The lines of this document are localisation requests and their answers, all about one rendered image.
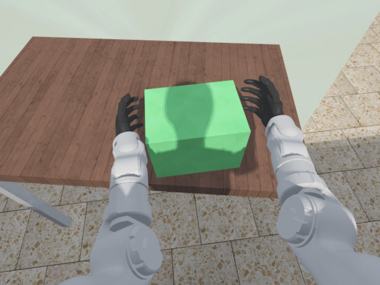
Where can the robot right hand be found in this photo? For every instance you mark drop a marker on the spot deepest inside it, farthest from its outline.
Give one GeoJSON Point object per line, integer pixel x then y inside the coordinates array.
{"type": "Point", "coordinates": [269, 100]}

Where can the right robot upper arm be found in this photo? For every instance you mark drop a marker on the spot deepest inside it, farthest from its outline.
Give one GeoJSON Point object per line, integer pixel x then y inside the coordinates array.
{"type": "Point", "coordinates": [322, 235]}

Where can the robot right forearm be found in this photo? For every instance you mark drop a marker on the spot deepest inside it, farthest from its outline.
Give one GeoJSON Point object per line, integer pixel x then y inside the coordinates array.
{"type": "Point", "coordinates": [293, 167]}

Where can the table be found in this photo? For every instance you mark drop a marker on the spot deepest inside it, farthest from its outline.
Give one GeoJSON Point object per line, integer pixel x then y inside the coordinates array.
{"type": "Point", "coordinates": [59, 100]}

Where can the robot left forearm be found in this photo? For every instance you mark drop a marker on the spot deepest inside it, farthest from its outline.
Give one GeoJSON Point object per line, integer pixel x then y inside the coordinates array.
{"type": "Point", "coordinates": [128, 192]}

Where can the left robot upper arm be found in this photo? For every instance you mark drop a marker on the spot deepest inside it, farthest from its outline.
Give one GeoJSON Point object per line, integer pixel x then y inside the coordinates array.
{"type": "Point", "coordinates": [129, 256]}

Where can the robot left hand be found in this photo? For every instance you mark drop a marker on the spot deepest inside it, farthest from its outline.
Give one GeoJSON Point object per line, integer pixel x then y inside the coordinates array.
{"type": "Point", "coordinates": [122, 120]}

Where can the carton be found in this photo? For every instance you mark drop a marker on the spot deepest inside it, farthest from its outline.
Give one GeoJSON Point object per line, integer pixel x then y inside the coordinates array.
{"type": "Point", "coordinates": [195, 128]}

